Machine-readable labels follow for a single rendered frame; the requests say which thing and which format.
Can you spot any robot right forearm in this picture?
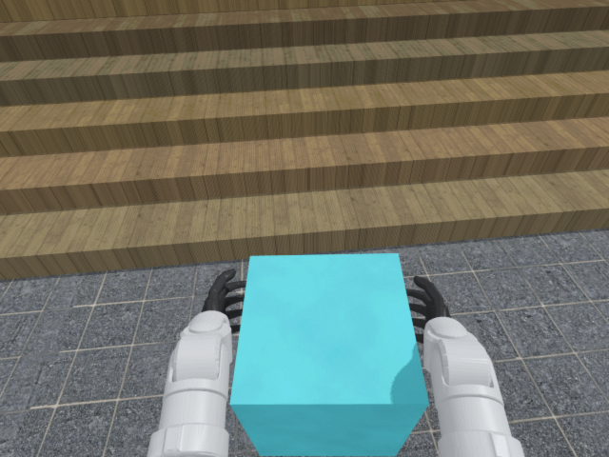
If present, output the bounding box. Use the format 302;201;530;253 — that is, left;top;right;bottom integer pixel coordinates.
423;317;525;457

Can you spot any robot left forearm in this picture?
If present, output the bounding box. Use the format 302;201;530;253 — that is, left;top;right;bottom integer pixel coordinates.
147;310;232;457

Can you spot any right robot hand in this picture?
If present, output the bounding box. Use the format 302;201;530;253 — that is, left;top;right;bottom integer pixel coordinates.
405;276;451;343

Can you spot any left robot hand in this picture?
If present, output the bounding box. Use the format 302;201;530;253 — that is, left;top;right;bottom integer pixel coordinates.
202;268;246;333

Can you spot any carton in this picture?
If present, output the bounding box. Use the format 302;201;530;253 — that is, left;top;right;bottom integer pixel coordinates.
230;253;429;456

